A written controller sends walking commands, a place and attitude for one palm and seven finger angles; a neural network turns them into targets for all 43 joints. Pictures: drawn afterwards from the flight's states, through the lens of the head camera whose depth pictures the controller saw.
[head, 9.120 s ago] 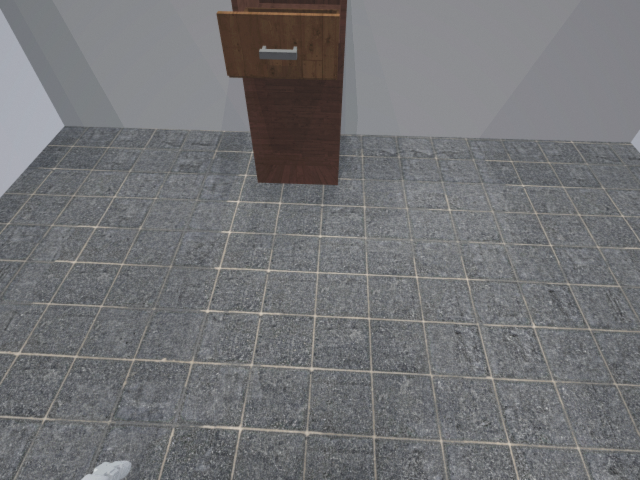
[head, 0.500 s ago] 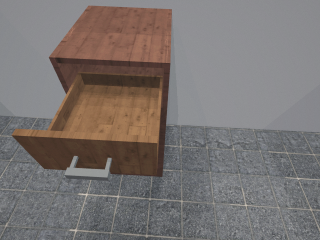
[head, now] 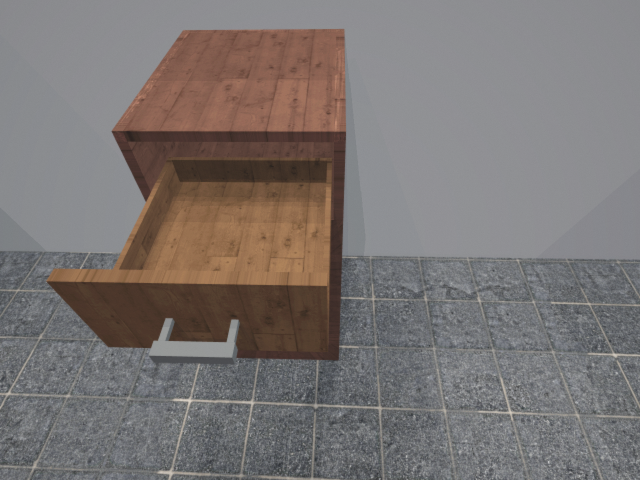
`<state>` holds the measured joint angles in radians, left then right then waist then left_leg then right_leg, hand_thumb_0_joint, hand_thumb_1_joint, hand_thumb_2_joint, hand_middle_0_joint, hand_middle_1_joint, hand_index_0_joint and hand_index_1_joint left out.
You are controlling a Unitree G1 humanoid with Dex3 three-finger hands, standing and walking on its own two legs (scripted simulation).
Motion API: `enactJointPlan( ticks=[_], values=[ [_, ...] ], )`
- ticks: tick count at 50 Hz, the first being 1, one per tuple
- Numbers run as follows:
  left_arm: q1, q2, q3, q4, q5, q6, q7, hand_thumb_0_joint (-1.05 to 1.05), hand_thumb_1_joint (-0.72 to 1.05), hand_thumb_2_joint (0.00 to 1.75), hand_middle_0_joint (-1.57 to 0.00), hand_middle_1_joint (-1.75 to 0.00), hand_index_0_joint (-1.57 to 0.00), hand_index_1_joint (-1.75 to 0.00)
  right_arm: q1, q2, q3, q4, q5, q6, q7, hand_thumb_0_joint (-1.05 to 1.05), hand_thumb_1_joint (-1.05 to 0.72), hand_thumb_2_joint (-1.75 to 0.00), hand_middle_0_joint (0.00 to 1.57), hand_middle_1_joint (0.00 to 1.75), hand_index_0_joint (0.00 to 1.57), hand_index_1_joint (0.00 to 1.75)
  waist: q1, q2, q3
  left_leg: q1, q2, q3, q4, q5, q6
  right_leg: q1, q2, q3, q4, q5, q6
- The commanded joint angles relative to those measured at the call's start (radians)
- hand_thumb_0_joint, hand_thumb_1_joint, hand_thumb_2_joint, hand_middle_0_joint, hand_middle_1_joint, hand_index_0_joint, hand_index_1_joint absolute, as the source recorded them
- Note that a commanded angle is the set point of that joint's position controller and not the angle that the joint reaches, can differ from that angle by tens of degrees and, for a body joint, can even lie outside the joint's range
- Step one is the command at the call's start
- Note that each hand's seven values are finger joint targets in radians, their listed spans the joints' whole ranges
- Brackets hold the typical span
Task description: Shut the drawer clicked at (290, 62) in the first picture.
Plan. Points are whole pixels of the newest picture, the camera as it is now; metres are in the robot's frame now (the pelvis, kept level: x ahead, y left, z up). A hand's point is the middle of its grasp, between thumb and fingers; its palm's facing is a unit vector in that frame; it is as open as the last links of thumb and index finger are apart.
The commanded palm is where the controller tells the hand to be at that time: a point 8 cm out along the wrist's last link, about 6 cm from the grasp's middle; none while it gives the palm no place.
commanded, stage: look again from close up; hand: left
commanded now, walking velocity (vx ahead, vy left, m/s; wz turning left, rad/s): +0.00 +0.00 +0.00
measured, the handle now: (197, 339) +0.29 +0.19 +0.00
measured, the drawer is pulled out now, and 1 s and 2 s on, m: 0.29 0.29 0.29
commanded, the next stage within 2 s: raise the hand and make a fist in 0.52 s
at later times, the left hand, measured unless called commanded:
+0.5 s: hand out of the picture +0.00 +0.16 -0.17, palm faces +0.03 -0.98 -0.18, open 7.3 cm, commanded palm none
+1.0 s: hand (219, 475) +0.14 +0.13 -0.03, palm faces +0.06 -1.00 -0.01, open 6.5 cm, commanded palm +0.10 +0.19 -0.03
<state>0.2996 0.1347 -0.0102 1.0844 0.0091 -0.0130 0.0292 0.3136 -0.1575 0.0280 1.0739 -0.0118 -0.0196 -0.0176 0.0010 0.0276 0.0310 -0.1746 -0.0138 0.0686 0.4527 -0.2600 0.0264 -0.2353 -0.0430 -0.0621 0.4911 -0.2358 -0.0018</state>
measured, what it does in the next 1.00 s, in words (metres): lowers itself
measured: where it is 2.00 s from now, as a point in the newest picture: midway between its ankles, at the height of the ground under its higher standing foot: outside the picture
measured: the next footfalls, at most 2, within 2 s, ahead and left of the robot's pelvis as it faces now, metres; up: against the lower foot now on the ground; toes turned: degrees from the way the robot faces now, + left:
none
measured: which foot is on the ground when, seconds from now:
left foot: down 0.00-1.00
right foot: down 0.00-1.00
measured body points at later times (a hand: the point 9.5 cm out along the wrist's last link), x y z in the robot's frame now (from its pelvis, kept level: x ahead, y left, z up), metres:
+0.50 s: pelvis +0.01 -0.01 +0.00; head +0.02 -0.01 +0.45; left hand +0.00 +0.21 -0.16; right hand +0.01 -0.22 -0.16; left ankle -0.01 +0.10 -0.74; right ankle +0.02 -0.12 -0.74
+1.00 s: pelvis -0.01 -0.02 -0.06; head +0.02 -0.01 +0.39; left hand +0.13 +0.18 -0.02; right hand +0.22 -0.27 -0.08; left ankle -0.01 +0.10 -0.74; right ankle +0.02 -0.12 -0.74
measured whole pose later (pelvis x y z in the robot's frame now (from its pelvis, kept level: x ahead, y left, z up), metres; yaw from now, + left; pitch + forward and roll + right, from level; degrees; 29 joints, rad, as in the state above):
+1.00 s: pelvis -0.01 -0.02 -0.06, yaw +1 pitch +10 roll +0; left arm 0.65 0.12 0.00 -0.03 -0.15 -0.57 -0.15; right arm 0.16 -0.28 -0.08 0.52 0.00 -0.31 0.02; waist 0.02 -0.03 -0.13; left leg -0.68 0.03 0.05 1.01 -0.50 0.00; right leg -0.72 -0.04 -0.08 1.01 -0.46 -0.03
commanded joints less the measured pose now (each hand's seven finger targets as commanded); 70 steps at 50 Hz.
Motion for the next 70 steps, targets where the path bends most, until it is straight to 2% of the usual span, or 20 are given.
enactJointPlan(
  ticks=[1,30,31,32,33,34,35,36,37,38,41,42,43,46,48,51,54,61,64,70],
  values=[
    [0.056,0.102,0.015,-0.026,0.000,-0.015,0.006,0.00,0.90,0.90,-0.20,-0.30,-0.20,-0.30,0.049,-0.086,-0.021,-0.010,0.000,-0.019,-0.006,0.00,-0.90,-0.90,0.20,0.30,0.20,0.30,0.002,-0.036,0.019,-0.051,0.108,-0.107,-0.116,0.098,0.014,0.044,-0.068,0.094,-0.088,0.073,-0.035],
    [0.082,0.083,0.012,0.009,0.001,-0.013,0.011,0.00,0.90,0.90,-0.20,-0.30,-0.20,-0.30,0.046,-0.060,-0.020,0.047,0.004,-0.017,-0.015,0.00,-0.90,-0.90,0.20,0.30,0.20,0.30,0.006,-0.035,0.052,0.002,0.113,-0.089,-0.126,0.158,0.006,0.048,-0.072,0.096,-0.122,0.143,-0.034],
    [0.131,0.129,0.016,0.046,0.012,-0.032,0.048,0.00,0.90,0.90,-0.20,-0.30,-0.20,-0.30,-0.061,-0.105,-0.032,-0.022,0.014,-0.021,-0.005,0.00,-0.90,-0.90,0.20,0.30,0.20,0.30,0.038,-0.100,0.065,-0.088,0.133,-0.059,0.070,0.180,-0.024,0.043,-0.123,0.128,-0.107,0.472,-0.018],
    [-0.615,0.297,0.074,-1.508,-0.206,-0.245,0.027,0.00,0.90,0.90,-0.22,-0.32,-0.22,-0.32,-0.045,-0.285,-0.052,-0.391,0.055,-0.164,-0.053,0.00,-0.90,-0.90,0.20,0.30,0.20,0.30,-0.092,0.102,-0.434,0.164,0.016,-0.063,-0.047,0.214,0.002,0.137,-0.021,0.080,-0.027,0.304,-0.024],
    [-0.214,0.231,0.077,-1.267,-0.116,-0.189,0.081,0.00,0.90,0.90,-0.24,-0.34,-0.24,-0.34,-0.131,-0.192,-0.034,-0.341,0.041,-0.253,-0.082,0.00,-0.90,-0.90,0.20,0.30,0.20,0.30,0.003,0.212,-0.426,0.160,0.043,-0.043,-0.050,0.296,0.000,0.110,0.023,0.039,0.024,0.129,-0.047],
    [0.069,0.037,-0.037,-1.078,-0.135,-0.044,0.121,0.00,0.90,0.90,-0.26,-0.37,-0.26,-0.37,-0.128,-0.152,-0.046,-0.348,0.062,-0.292,-0.073,0.00,-0.90,-0.90,0.20,0.30,0.20,0.30,-0.014,0.162,-0.212,0.014,0.062,-0.074,-0.063,0.229,-0.030,-0.004,0.019,-0.019,0.028,0.012,-0.029],
    [0.052,-0.059,-0.115,-1.115,-0.158,-0.027,0.101,0.00,0.90,0.90,-0.28,-0.39,-0.28,-0.39,-0.085,-0.183,-0.038,-0.320,0.074,-0.308,-0.066,0.00,-0.90,-0.90,0.20,0.30,0.20,0.30,-0.036,0.053,-0.094,-0.045,0.049,-0.077,-0.048,0.101,-0.020,-0.053,0.025,-0.030,0.005,0.005,-0.020],
    [0.025,-0.043,-0.121,-1.211,-0.181,-0.070,0.086,0.00,0.90,0.90,-0.30,-0.41,-0.30,-0.41,-0.117,-0.205,-0.045,-0.379,0.071,-0.337,-0.068,0.00,-0.90,-0.90,0.20,0.30,0.20,0.30,-0.049,0.005,-0.020,-0.090,0.036,-0.100,-0.017,0.017,-0.005,-0.102,0.022,-0.030,-0.007,-0.035,-0.013],
    [0.031,0.013,-0.066,-1.208,-0.169,-0.117,0.081,0.00,0.90,0.90,-0.32,-0.43,-0.32,-0.43,-0.115,-0.228,-0.060,-0.401,0.053,-0.356,-0.067,0.00,-0.90,-0.90,0.20,0.30,0.20,0.30,-0.067,-0.106,-0.018,-0.142,0.024,-0.109,0.027,-0.033,0.000,-0.158,0.024,-0.035,-0.001,-0.096,-0.010],
    [0.090,-0.012,-0.061,-1.168,-0.164,-0.165,0.060,0.00,0.90,0.90,-0.34,-0.45,-0.34,-0.45,-0.115,-0.224,-0.070,-0.437,0.035,-0.366,-0.059,0.00,-0.90,-0.90,0.20,0.30,0.20,0.30,-0.064,-0.196,-0.007,-0.202,0.013,-0.107,0.074,-0.066,0.000,-0.225,0.028,-0.043,0.022,-0.161,-0.008],
    [0.417,-0.061,-0.012,-1.040,-0.192,-0.353,-0.069,0.00,0.90,0.90,-0.40,-0.52,-0.40,-0.52,-0.160,-0.200,-0.096,-0.538,0.019,-0.371,-0.009,0.00,-0.90,-0.90,0.20,0.30,0.20,0.30,0.041,-0.259,-0.066,-0.357,0.003,-0.068,0.205,-0.059,-0.029,-0.285,0.033,-0.043,0.155,-0.206,-0.020],
    [0.478,-0.067,0.001,-1.044,-0.212,-0.431,-0.132,0.00,0.90,0.90,-0.42,-0.54,-0.42,-0.54,-0.177,-0.199,-0.104,-0.562,0.017,-0.359,0.012,0.00,-0.90,-0.90,0.20,0.30,0.20,0.30,0.054,-0.268,-0.085,-0.414,-0.001,-0.058,0.254,-0.044,-0.037,-0.290,0.033,-0.036,0.208,-0.155,-0.022],
    [0.487,-0.030,0.039,-1.054,-0.216,-0.502,-0.173,0.00,0.90,0.90,-0.44,-0.56,-0.44,-0.56,-0.190,-0.200,-0.111,-0.587,0.016,-0.350,0.030,0.00,-0.90,-0.90,0.20,0.30,0.20,0.30,0.062,-0.236,-0.116,-0.474,-0.005,-0.052,0.304,-0.034,-0.041,-0.300,0.032,-0.022,0.266,-0.113,-0.029],
    [0.361,0.105,0.095,-1.417,-0.173,-0.688,-0.202,0.00,0.90,0.90,-0.50,-0.62,-0.50,-0.62,-0.191,-0.182,-0.122,-0.666,-0.001,-0.345,0.054,0.00,-0.90,-0.90,0.20,0.30,0.20,0.30,0.081,0.093,-0.350,-0.427,0.003,-0.037,0.409,0.085,-0.024,-0.318,0.029,0.022,0.417,0.016,-0.054],
    [0.342,0.114,0.099,-1.456,-0.157,-0.728,-0.183,0.00,0.90,0.90,-0.54,-0.67,-0.54,-0.67,-0.196,-0.173,-0.118,-0.676,-0.001,-0.320,0.058,0.00,-0.90,-0.90,0.20,0.30,0.20,0.30,0.043,0.110,-0.316,-0.470,0.014,-0.055,0.468,0.080,-0.017,-0.417,0.034,0.021,0.460,0.007,-0.054],
    [0.355,0.057,0.070,-1.436,-0.185,-0.652,-0.181,0.00,0.90,0.90,-0.60,-0.73,-0.60,-0.73,-0.205,-0.176,-0.110,-0.720,0.024,-0.275,0.039,0.00,-0.90,-0.90,0.20,0.30,0.20,0.30,-0.003,0.018,-0.197,-0.582,0.005,-0.061,0.495,-0.101,-0.006,-0.468,0.029,0.057,0.399,-0.153,-0.041],
    [0.263,0.076,0.033,-1.517,-0.190,-0.554,-0.208,0.00,0.90,0.90,-0.66,-0.80,-0.66,-0.80,-0.175,-0.190,-0.093,-0.760,0.040,-0.257,0.005,0.00,-0.90,-0.90,0.20,0.30,0.20,0.30,-0.040,-0.011,-0.229,-0.579,0.008,-0.080,0.499,-0.177,0.006,-0.476,0.029,0.077,0.348,-0.269,-0.029],
    [0.342,0.141,0.131,-1.542,-0.233,-0.380,-0.253,0.00,0.90,0.90,-0.80,-0.95,-0.80,-0.95,-0.160,-0.157,-0.079,-0.761,0.053,-0.234,-0.039,0.00,-0.90,-0.90,0.20,0.30,0.20,0.30,0.006,-0.049,-0.341,-0.534,0.008,-0.080,0.485,-0.036,0.005,-0.291,0.022,0.082,0.316,-0.101,-0.012],
    [0.408,0.142,0.174,-1.502,-0.249,-0.354,-0.244,0.00,0.90,0.90,-0.86,-1.01,-0.86,-1.01,-0.196,-0.146,-0.076,-0.745,0.054,-0.235,-0.042,0.00,-0.90,-0.90,0.20,0.30,0.20,0.30,0.028,-0.079,-0.312,-0.531,0.008,-0.087,0.456,-0.006,0.000,-0.252,0.017,0.069,0.308,-0.044,-0.008],
    [0.475,0.126,0.160,-1.565,-0.260,-0.389,-0.236,0.00,0.90,0.90,-0.98,-1.14,-0.98,-1.14,-0.190,-0.143,-0.077,-0.731,0.056,-0.268,-0.037,0.00,-0.90,-0.90,0.20,0.30,0.20,0.30,0.026,-0.093,-0.251,-0.512,0.006,-0.082,0.418,-0.032,0.000,-0.254,0.005,0.076,0.262,-0.117,-0.002]
  ],
)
